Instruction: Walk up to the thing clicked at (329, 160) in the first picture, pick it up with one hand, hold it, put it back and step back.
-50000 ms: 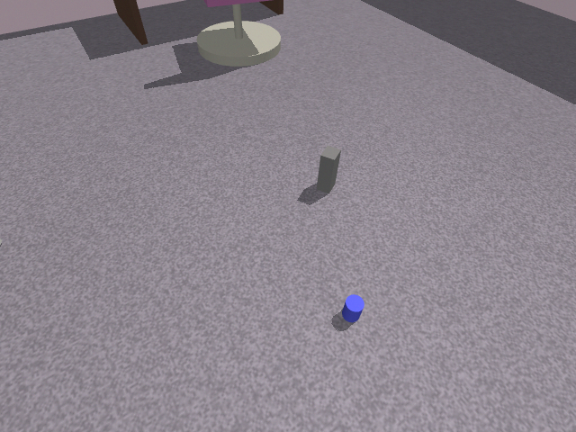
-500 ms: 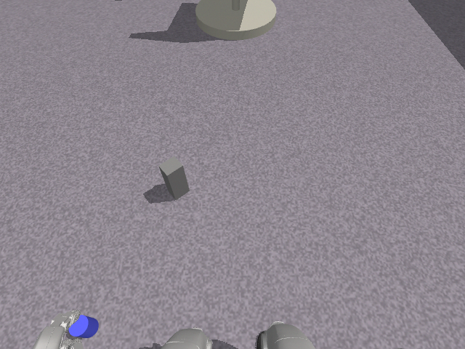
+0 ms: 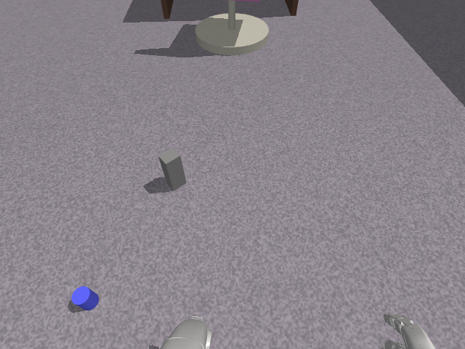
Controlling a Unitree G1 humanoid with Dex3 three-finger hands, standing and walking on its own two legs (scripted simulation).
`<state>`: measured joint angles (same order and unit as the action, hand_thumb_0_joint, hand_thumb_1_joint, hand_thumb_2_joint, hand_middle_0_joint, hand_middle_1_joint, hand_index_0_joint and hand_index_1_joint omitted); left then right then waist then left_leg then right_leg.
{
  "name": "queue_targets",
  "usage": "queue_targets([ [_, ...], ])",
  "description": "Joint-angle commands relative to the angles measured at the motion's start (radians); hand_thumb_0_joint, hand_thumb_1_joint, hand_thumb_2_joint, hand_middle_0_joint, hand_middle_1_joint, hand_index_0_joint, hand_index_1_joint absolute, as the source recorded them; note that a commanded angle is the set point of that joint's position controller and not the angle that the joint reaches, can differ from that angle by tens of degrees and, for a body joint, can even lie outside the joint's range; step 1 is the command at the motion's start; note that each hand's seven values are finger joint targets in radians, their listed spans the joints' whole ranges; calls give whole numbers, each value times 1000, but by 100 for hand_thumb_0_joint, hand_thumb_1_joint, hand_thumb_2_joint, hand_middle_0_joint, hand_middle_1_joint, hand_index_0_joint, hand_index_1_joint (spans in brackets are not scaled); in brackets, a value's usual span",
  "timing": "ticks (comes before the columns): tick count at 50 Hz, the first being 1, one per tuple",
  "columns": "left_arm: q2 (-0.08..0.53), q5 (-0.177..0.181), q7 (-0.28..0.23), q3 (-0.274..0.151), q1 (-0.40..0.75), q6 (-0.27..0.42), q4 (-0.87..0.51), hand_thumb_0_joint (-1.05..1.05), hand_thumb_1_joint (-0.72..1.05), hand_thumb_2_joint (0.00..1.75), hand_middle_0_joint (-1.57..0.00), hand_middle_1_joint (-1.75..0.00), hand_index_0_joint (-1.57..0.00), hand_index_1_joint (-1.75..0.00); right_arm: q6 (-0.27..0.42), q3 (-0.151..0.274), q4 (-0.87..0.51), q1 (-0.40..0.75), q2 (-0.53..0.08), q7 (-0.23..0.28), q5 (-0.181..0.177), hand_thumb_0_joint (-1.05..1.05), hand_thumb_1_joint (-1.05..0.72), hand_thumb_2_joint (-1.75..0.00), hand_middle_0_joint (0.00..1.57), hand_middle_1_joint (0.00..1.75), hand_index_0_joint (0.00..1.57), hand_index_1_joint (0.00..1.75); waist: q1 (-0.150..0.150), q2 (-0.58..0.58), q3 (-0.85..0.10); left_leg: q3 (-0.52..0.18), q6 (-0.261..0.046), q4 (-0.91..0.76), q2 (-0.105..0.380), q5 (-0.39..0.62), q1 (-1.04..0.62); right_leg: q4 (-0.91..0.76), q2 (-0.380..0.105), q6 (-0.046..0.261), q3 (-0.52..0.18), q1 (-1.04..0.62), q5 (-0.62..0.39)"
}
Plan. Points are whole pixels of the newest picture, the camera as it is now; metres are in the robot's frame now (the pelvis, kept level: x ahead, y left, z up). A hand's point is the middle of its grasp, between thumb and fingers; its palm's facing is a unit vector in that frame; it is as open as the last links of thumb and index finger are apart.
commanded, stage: step back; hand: left
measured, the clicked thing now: (173, 170) +0.96 +0.34 -0.64
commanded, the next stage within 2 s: stand in 1.06 s
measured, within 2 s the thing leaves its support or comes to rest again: neither
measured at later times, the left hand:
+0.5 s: hand out of the picture +0.02 +0.28 -0.14, palm faces +0.06 -0.91 -0.41, open 7.4 cm
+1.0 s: hand out of the picture +0.08 +0.30 -0.15, palm faces +0.11 -0.92 -0.37, open 7.4 cm
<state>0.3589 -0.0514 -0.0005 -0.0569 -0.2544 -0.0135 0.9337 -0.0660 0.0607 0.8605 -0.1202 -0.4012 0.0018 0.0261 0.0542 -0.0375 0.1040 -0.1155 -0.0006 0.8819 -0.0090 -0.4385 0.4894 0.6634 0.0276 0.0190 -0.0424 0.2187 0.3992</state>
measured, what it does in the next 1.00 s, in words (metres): steps on the spot: left foot, then right foot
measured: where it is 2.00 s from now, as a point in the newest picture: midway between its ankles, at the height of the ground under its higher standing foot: outside the picture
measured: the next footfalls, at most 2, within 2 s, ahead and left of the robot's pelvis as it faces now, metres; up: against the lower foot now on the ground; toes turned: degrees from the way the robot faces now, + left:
left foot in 0.20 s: +0.01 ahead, +0.14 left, +0.00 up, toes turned +3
right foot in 0.48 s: +0.06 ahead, -0.11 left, +0.00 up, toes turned +3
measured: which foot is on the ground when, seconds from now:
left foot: up 0.00-0.18, down 0.20-0.52, up 0.54-0.80, down 0.82-1.00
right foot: down 0.00-0.24, up 0.26-0.46, down 0.48-1.00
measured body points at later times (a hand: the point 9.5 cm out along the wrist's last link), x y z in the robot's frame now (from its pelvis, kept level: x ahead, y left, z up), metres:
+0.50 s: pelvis -0.02 -0.01 +0.00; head -0.01 -0.01 +0.45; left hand +0.02 +0.33 -0.11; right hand +0.05 -0.31 -0.12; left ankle -0.03 +0.14 -0.72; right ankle +0.02 -0.11 -0.72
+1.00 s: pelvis +0.02 +0.02 +0.01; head +0.05 +0.03 +0.45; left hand +0.07 +0.34 -0.12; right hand +0.16 -0.26 -0.12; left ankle +0.04 +0.15 -0.72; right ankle +0.02 -0.11 -0.72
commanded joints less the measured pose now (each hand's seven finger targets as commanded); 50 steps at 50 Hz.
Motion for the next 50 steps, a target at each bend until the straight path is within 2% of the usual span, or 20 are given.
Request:
queue_targets([
  [1, 276, 4, -32, -79, 182, 50, -124, 0, 90, 90, -20, -30, -20, -30, 36, 47, -35, -23, -184, 7, -15, 0, -90, -90, 20, 30, 20, 30, -72, 115, 14, -50, 7, 187, -60, 28, 5, -284, -253, 157, -209, 131, -159],
  [6, 292, -3, -17, -88, 24, 52, -79, 0, 90, 90, -20, -30, -20, -30, 68, 29, -39, 26, -149, -7, 4, 0, -90, -90, 20, 30, 20, 30, 27, 239, -33, 62, 23, -145, -12, -51, 5, -288, -240, 149, -206, -66, 52],
  [10, 251, 11, -4, -60, 55, 29, -94, 0, 90, 90, -20, -30, -20, -30, 99, 53, 27, -94, -156, -8, 8, 0, -90, -90, 20, 30, 20, 30, -36, 168, -103, 111, -7, -526, -39, 113, -353, -114, -204, 106, -114, 54, -54],
  [11, 202, 14, -4, -43, 27, 27, -91, 0, 90, 90, -20, -30, -20, -30, 105, 70, 38, -132, -189, -4, 18, 0, -90, -90, 20, 30, 20, 30, -48, 51, -144, -64, -40, -534, 52, 85, -501, 35, -159, 65, -68, 191, -58],
  [12, 146, 33, -1, -22, 45, 29, -104, 0, 90, 90, -20, -30, -20, -30, 109, 82, 33, -146, -260, 0, 23, 0, -90, -90, 20, 30, 20, 30, -66, -150, -132, -420, -138, -638, 264, -131, -540, 203, -21, 4, 57, 401, 106],
  [13, 248, 25, -10, -56, 133, 29, -95, 0, 90, 90, -20, -30, -20, -30, 106, 93, 34, -159, -339, -4, 15, 0, -90, -90, 20, 30, 20, 30, -107, -81, -67, -528, -254, -679, 354, -361, -336, 272, -62, 5, -1, 365, 199],
  [14, 284, 22, -6, -62, 133, 34, -92, 0, 90, 90, -20, -30, -20, -30, 105, 95, 27, -123, -336, -6, 12, 0, -90, -90, 20, 30, 20, 30, -89, -70, -2, -507, -271, -698, 365, -398, -239, 305, -79, 12, -26, 319, 191],
  [17, 245, 30, 11, -56, 57, 49, -58, 0, 90, 90, -20, -30, -20, -30, 112, 65, 11, -56, -227, -6, 17, 0, -90, -90, 20, 30, 20, 30, -47, -86, 3, -239, -185, -624, 226, -141, -272, 186, -84, 13, 7, 287, 70],
  [21, 216, 31, 17, -60, 46, 54, -36, 0, 90, 90, -20, -30, -20, -30, 102, 64, 13, -62, -226, -12, 14, 0, -90, -90, 20, 30, 20, 30, -56, -152, -23, -151, -161, -587, 190, -105, -165, 14, -39, -1, 69, 93, 23],
  [24, 218, 21, -6, -68, -72, 69, 24, 0, 90, 90, -20, -30, -20, -30, 76, 35, 3, -12, -146, -9, -1, 0, -90, -90, 20, 30, 20, 30, 26, -33, -87, -22, -91, -315, 103, -38, -36, -242, -14, -1, 64, -187, -127],
  [26, 336, -1, -22, -95, -55, 83, -3, 0, 90, 90, -20, -30, -20, -30, 74, 6, -16, -55, -61, 0, -7, 0, -90, -90, 20, 30, 20, 30, 19, 213, -70, 7, -13, 12, -77, -129, 159, -459, -349, 96, -489, -188, 171],
  [28, 356, 7, -17, -96, 78, 80, -47, 0, 90, 90, -20, -30, -20, -30, 74, 47, 32, -97, -189, 12, -3, 0, -90, -90, 20, 30, 20, 30, -17, 134, 22, -39, -10, 76, 25, -118, 33, -450, -441, 229, -534, 55, 275],
  [31, 267, 21, -20, -71, 98, 94, -42, 0, 90, 90, -20, -30, -20, -30, 79, 34, 72, -123, -153, 3, -10, 0, -90, -90, 20, 30, 20, 30, -40, 109, -15, -54, -9, 38, 20, -2, -13, -374, -298, 142, -242, -4, -104],
  [37, 262, 31, -20, -60, 124, 81, -36, 0, 90, 90, -20, -30, -20, -30, 84, 24, 83, -101, -124, -2, -4, 0, -90, -90, 20, 30, 20, 30, -36, 186, -81, 112, 2, -237, 24, 66, -176, -229, -272, 134, -75, -12, -531],
  [39, 259, 43, -21, -49, 120, 67, -35, 0, 90, 90, -20, -30, -20, -30, 92, 24, 96, -110, -116, 4, -4, 0, -90, -90, 20, 30, 20, 30, -55, 170, -117, 143, -6, -406, 2, 268, -276, -107, -227, 89, -20, -12, -634],
  [40, 239, 43, -21, -39, 120, 61, -38, 0, 90, 90, -20, -30, -20, -30, 94, 33, 105, -109, -131, 9, 0, 0, -90, -90, 20, 30, 20, 30, -57, 137, -131, 102, -24, -418, 20, 394, -330, -63, -202, 56, -6, 18, -609],
  [42, 196, 55, -23, -25, 94, 52, -44, 0, 90, 90, -20, -30, -20, -30, 100, 43, 91, -77, -201, 19, 5, 0, -90, -90, 20, 30, 20, 30, -34, -24, -207, -103, -104, -421, 207, 633, -386, 51, -103, 1, 42, 63, -400],
  [43, 197, 65, -24, -23, 85, 39, -25, 0, 90, 90, -20, -30, -20, -30, 97, 40, 75, -12, -231, 18, -6, 0, -90, -90, 20, 30, 20, 30, -18, -47, -215, -162, -193, -427, 272, 541, -306, 46, -52, -6, 60, 22, -156],
  [44, 205, 61, -26, -25, 97, 35, -2, 0, 90, 90, -20, -30, -20, -30, 92, 38, 78, 26, -232, 15, -10, 0, -90, -90, 20, 30, 20, 30, -19, -72, -185, -161, -202, -442, 285, 479, -220, 4, -54, 2, 55, -39, -31],
  [50, 244, 49, -22, -26, 124, 53, 45, 0, 90, 90, -20, -30, -20, -30, 83, 8, 114, 71, -153, 12, -13, 0, -90, -90, 20, 30, 20, 30, -31, -26, -175, 6, -51, -390, 133, 435, -242, -165, -144, 26, -44, -78, -359],
])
